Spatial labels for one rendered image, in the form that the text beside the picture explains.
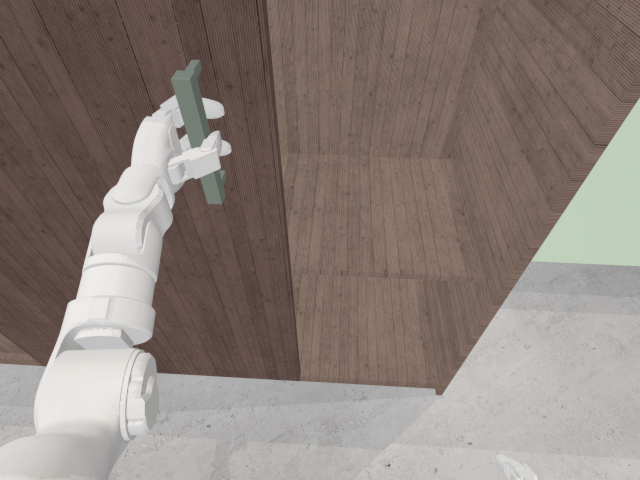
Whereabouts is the handle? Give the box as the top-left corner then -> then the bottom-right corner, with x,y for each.
171,60 -> 227,204

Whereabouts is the left robot forearm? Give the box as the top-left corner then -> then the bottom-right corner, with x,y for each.
34,164 -> 175,432

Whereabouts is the wardrobe door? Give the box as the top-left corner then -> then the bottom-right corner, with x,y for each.
0,0 -> 300,381
0,333 -> 27,354

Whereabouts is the robot left upper arm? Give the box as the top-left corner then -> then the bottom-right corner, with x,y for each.
0,348 -> 159,480

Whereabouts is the robot left hand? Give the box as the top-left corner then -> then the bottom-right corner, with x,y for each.
131,95 -> 232,193

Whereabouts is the robot right hand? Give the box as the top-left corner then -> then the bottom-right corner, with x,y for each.
495,454 -> 537,480

